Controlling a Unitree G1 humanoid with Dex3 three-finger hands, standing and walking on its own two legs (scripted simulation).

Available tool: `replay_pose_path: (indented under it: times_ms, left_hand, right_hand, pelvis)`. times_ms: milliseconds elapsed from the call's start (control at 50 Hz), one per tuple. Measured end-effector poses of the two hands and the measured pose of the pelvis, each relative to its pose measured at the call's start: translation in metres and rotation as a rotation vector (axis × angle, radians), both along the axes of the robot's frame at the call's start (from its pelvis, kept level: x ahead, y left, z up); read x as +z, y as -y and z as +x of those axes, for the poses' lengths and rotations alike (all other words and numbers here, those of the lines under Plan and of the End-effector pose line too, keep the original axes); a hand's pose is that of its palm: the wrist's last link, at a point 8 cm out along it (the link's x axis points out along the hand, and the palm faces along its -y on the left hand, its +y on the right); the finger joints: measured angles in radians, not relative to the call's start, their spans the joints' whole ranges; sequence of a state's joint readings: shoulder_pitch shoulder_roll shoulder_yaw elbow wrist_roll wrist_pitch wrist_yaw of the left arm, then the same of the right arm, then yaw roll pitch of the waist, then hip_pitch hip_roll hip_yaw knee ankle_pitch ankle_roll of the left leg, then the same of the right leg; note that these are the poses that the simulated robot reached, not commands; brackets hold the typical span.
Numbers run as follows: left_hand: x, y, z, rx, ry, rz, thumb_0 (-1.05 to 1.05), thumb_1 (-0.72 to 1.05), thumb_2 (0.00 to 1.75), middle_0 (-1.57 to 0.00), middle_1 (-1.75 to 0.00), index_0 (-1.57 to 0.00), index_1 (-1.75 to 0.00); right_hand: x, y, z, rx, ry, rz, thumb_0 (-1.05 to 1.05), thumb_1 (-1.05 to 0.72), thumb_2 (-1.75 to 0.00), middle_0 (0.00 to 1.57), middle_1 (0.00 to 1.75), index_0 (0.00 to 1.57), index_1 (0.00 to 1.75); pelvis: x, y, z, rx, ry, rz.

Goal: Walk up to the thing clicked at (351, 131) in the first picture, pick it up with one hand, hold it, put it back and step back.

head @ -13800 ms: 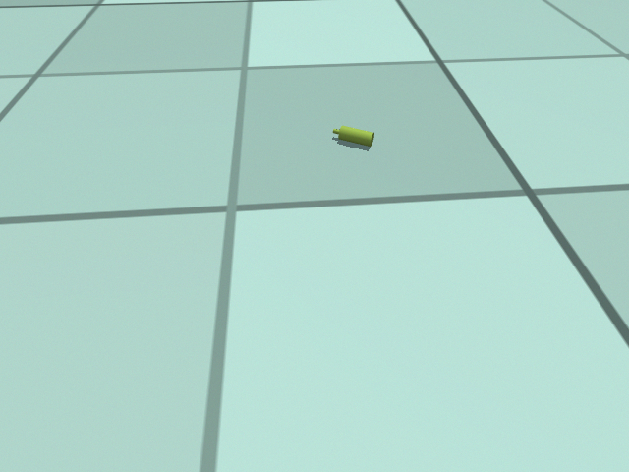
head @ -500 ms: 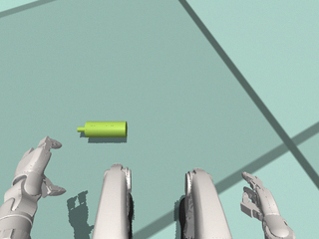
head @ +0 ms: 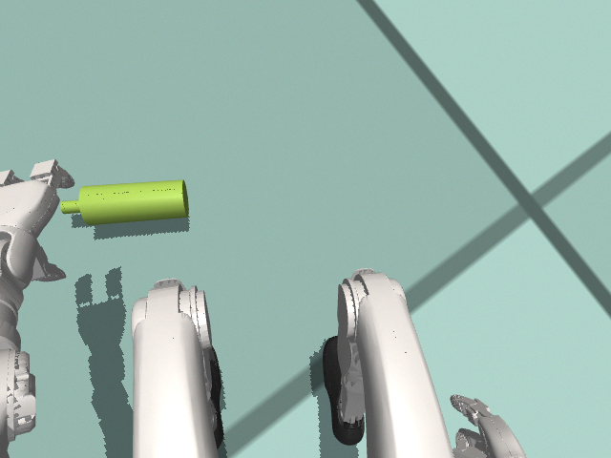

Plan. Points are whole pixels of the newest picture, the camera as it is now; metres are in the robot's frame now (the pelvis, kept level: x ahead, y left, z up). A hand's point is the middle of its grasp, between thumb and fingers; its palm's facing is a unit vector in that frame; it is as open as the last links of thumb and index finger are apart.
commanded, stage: rise first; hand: left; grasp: from above
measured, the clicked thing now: (126, 203) +0.52 +0.31 -0.35
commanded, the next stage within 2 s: none
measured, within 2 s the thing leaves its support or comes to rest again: neither
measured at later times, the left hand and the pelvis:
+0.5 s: hand (65, 213) +0.45 +0.35 -0.19, palm faces -0.45 -0.05 -0.89, open 14.2 cm; pelvis +0.01 +0.00 -0.05, yaw -2 degrees
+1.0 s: hand (76, 208) +0.46 +0.34 -0.22, palm faces -0.45 -0.07 -0.89, open 14.2 cm; pelvis +0.02 +0.00 -0.06, yaw -4 degrees
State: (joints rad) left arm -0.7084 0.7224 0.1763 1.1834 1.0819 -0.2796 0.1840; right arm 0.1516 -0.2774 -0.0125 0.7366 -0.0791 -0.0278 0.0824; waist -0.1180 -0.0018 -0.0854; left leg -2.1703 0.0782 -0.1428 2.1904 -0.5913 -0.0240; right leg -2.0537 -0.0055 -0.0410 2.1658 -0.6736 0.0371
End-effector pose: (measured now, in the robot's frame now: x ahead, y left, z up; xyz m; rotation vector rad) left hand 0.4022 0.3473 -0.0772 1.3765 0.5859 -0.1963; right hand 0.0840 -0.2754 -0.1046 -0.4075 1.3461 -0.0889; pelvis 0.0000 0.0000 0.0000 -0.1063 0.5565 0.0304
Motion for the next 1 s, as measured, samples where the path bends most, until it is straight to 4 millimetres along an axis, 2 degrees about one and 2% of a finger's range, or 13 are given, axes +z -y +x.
replay_pose_path:
  times_ms: [140, 340, 600, 1000]
  left_hand:
    - [-0.021, -0.001, 0.016, -0.060, 0.017, 0.040, -0.01, -0.54, 1.04, -0.06, -1.02, -0.06, -1.03]
    - [-0.044, 0.000, 0.037, -0.119, 0.027, 0.082, -0.01, -0.54, 1.02, -0.07, -1.01, -0.07, -1.02]
    - [-0.064, 0.000, 0.055, -0.128, 0.040, 0.102, 0.00, -0.54, 1.00, -0.07, -1.02, -0.07, -1.02]
    - [-0.083, 0.003, 0.067, -0.113, 0.037, 0.096, 0.00, -0.55, 1.00, -0.07, -1.03, -0.07, -1.04]
  right_hand:
    - [-0.013, 0.004, -0.015, 0.004, -0.060, -0.031, 0.01, -0.89, -0.90, 0.20, 0.30, 0.20, 0.30]
    - [-0.032, -0.002, -0.007, 0.027, -0.083, -0.029, 0.00, -0.91, -0.90, 0.20, 0.30, 0.20, 0.30]
    - [-0.046, -0.007, 0.005, 0.058, -0.105, -0.022, 0.00, -0.92, -0.91, 0.20, 0.30, 0.20, 0.30]
    - [-0.050, 0.000, -0.010, 0.054, -0.162, -0.038, 0.00, -0.91, -0.91, 0.20, 0.30, 0.20, 0.30]
  pelvis:
    - [-0.021, -0.001, -0.001, -0.007, 0.006, -0.009]
    - [-0.039, -0.003, 0.005, -0.016, 0.002, -0.020]
    - [-0.050, -0.004, 0.013, -0.028, -0.008, -0.027]
    - [-0.061, -0.003, 0.016, -0.040, -0.005, -0.034]
